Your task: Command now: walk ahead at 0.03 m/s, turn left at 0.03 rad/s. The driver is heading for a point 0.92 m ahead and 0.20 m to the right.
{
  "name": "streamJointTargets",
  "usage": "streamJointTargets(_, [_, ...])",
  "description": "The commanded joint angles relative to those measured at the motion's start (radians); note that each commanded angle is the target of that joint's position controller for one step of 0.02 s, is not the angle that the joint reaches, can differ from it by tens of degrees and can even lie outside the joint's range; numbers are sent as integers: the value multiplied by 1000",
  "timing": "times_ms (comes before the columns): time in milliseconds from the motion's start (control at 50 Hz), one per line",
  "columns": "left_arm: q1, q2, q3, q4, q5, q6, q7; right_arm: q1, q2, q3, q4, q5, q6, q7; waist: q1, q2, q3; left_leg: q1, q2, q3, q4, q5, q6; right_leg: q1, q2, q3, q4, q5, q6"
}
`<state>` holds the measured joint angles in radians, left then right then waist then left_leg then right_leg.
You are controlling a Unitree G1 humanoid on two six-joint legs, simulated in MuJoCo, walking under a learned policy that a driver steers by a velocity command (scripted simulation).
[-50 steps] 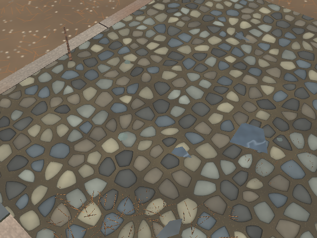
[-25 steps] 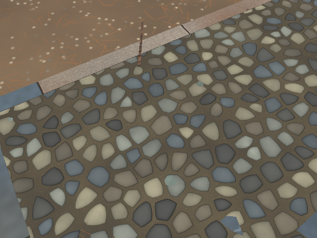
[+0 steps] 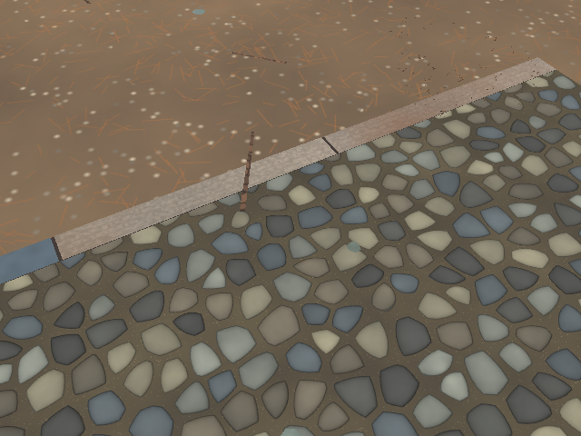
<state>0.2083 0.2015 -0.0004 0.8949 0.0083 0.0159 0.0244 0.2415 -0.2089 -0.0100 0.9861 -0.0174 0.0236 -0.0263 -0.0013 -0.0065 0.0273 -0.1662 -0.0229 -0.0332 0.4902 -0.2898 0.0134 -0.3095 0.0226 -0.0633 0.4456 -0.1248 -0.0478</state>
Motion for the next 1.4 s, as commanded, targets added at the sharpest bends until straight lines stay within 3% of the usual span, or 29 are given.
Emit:
streamJointTargets(20, [21, 109, 33, -13, 1, -8, -5, 47, -86, -12, 8, 4, -22, -4, 19, 42, 32, -162, 98, -118, -185, -66, 42, 134, -111, 156, -115, -107, 2])
streamJointTargets(100, [41, 105, 37, 37, 6, -22, -5, 56, -84, -14, 39, 8, -39, -14, 23, 32, 0, -105, 96, -107, -189, 37, 43, 172, -115, 148, -87, 20, -12])
streamJointTargets(280, [53, 86, 31, 125, 4, -16, 3, 99, -60, -9, 98, 8, -36, -20, 13, 8, 25, -65, 99, -95, -191, 77, 51, 162, -111, 143, -98, 36, -3])
streamJointTargets(580, [90, 48, 22, 221, 3, -12, 13, 133, -16, 3, 150, 8, -39, -27, 14, 16, 40, -37, 101, -82, -190, 138, 50, 172, -112, 140, -87, 80, 3])
streamJointTargets(1400, [140, -7, 11, 293, -1, -9, 22, 226, 34, 16, 173, 7, -50, -32, 13, 21, 63, -7, 108, -76, -194, 242, 51, 170, -114, 125, -61, 104, 18])
